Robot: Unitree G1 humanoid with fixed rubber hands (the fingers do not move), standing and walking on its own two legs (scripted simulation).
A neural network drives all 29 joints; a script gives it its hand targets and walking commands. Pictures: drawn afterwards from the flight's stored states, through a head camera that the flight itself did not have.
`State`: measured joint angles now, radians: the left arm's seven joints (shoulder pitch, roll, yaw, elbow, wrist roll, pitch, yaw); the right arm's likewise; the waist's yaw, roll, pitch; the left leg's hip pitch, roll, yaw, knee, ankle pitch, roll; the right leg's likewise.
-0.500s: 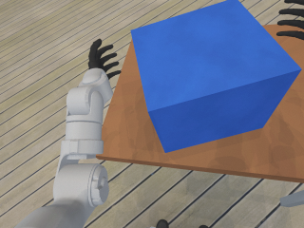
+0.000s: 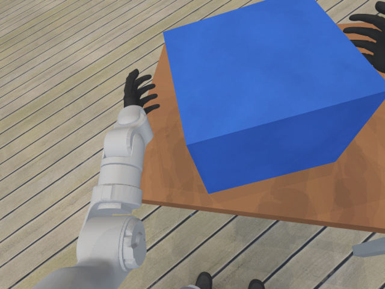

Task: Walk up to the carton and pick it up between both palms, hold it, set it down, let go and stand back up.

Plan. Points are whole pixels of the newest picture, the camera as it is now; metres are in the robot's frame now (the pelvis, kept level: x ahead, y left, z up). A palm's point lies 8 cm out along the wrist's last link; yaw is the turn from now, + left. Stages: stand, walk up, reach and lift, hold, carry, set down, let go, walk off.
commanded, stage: reach and lift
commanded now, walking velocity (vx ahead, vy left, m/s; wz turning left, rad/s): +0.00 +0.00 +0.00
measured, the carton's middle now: (252, 99) +0.50 +0.01 +0.05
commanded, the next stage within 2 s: none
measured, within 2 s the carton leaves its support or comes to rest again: neither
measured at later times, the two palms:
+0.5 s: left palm (152, 114) +0.43 +0.21 +0.07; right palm (376, 70) +0.54 -0.20 +0.09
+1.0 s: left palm (151, 120) +0.41 +0.21 +0.06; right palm (350, 75) +0.53 -0.16 +0.09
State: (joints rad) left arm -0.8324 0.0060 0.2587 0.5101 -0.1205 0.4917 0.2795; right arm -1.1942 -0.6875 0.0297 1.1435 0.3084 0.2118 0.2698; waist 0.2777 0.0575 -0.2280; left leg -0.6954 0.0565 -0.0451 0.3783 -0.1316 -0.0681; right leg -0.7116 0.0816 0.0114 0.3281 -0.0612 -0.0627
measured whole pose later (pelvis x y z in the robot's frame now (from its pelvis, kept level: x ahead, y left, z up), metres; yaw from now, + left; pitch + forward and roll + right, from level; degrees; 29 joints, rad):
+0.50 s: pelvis +0.00 +0.01 -0.01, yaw -2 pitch +30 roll +0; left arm -0.87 0.00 0.22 0.80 -0.12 0.15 0.25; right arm -1.20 -0.66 0.18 1.29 0.39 -0.01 0.24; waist 0.30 0.04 -0.28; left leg -0.82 0.07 0.00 0.46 -0.18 -0.06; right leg -0.85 0.09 0.05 0.41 -0.09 -0.05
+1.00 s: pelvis +0.01 +0.00 +0.00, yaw -2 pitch +29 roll +1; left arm -0.84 -0.08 0.50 0.85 0.10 0.02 0.19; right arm -1.18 -0.44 -0.25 1.36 -0.12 -0.12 0.32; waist 0.25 0.02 -0.28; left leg -0.70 0.06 0.02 0.31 -0.10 -0.06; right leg -0.75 0.08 0.04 0.31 -0.05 -0.06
